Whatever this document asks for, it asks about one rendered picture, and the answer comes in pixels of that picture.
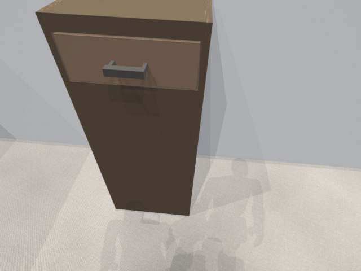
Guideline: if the handle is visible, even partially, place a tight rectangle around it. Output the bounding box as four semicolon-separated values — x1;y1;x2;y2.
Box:
102;60;148;80

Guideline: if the cabinet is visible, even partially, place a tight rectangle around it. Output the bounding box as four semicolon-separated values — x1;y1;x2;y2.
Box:
35;0;213;216

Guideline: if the drawer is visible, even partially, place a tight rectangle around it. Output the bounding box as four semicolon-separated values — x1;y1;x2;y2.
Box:
53;32;200;89

